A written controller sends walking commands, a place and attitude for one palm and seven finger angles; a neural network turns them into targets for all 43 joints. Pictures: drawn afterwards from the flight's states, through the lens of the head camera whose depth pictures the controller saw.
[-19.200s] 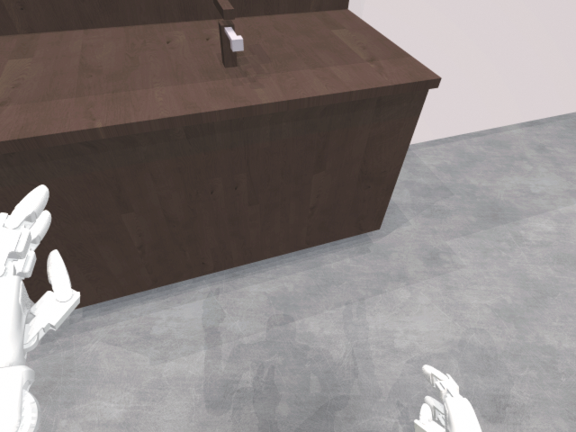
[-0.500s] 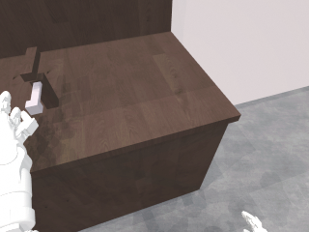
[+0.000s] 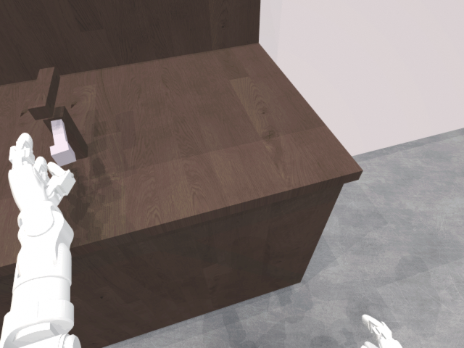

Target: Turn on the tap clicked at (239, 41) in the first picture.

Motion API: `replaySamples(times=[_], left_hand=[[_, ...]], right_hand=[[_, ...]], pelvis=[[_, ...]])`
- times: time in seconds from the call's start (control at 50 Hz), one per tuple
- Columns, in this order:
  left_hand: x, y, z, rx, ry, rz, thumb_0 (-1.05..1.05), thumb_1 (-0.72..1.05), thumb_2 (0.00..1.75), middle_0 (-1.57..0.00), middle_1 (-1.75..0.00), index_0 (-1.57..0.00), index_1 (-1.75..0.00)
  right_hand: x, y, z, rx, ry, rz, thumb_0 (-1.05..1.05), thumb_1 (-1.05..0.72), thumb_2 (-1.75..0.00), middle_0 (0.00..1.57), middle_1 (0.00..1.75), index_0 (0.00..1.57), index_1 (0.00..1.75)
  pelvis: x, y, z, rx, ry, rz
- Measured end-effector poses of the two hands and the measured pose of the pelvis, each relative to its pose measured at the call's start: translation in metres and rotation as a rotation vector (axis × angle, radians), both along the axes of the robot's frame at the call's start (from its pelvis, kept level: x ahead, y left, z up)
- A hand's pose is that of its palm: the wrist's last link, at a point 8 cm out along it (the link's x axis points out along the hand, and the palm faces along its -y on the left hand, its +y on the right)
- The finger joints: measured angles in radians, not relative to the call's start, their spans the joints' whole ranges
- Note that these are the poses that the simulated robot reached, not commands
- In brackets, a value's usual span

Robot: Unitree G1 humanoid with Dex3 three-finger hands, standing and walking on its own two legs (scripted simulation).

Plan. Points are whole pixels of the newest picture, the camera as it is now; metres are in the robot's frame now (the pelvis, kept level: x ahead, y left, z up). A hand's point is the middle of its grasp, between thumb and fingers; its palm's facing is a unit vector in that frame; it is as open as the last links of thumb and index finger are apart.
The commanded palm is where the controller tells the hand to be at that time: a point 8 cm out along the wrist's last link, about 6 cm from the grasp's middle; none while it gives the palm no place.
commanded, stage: push the lever round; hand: left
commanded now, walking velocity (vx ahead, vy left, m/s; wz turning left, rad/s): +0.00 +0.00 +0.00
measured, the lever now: (63, 153) +0.39 +0.32 +0.14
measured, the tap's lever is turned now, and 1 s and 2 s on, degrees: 11 23 42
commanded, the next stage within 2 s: none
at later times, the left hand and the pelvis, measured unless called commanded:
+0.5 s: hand (91, 168) +0.38 +0.28 +0.12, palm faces +0.68 -0.73 -0.04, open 7.8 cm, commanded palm +0.33 +0.30 +0.13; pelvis +0.00 +0.00 +0.00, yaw +0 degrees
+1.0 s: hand (108, 162) +0.39 +0.25 +0.12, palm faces +0.76 -0.65 -0.05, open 7.8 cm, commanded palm +0.34 +0.27 +0.13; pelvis +0.00 +0.00 +0.00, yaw +0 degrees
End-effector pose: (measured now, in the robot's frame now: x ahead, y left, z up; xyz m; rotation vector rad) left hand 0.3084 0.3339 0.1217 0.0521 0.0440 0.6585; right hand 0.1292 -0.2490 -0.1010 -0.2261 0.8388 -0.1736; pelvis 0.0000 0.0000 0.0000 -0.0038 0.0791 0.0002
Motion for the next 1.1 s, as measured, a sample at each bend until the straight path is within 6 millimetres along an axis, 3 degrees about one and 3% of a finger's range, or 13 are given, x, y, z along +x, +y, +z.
replaySamples(times=[0.66, 0.84, 1.1], left_hand=[[0.02, -0.042, 0.0, -0.021, 0.017, 0.134, 0.06, 0.94, 0.91, -0.15, -0.15, -0.15, -0.15], [0.024, -0.061, 0.002, -0.041, 0.008, 0.158, 0.07, 0.94, 0.91, -0.15, -0.15, -0.15, -0.15], [0.028, -0.071, 0.004, -0.041, 0.04, 0.231, 0.07, 0.92, 0.9, -0.15, -0.15, -0.14, -0.15]], right_hand=[[0.012, 0.01, 0.002, 0.012, 0.004, 0.005, 0.02, -0.91, -0.9, 0.2, 0.3, 0.2, 0.3], [0.011, 0.015, -0.001, 0.029, 0.007, 0.015, 0.02, -0.91, -0.9, 0.2, 0.3, 0.2, 0.3], [0.005, 0.013, -0.003, 0.035, 0.019, 0.036, 0.02, -0.91, -0.9, 0.2, 0.3, 0.2, 0.3]], pelvis=[[0.002, 0.005, 0.001, 0.001, -0.007, -0.003], [0.001, 0.007, 0.0, 0.002, -0.005, -0.007], [-0.007, 0.001, -0.001, 0.004, -0.003, 0.003]])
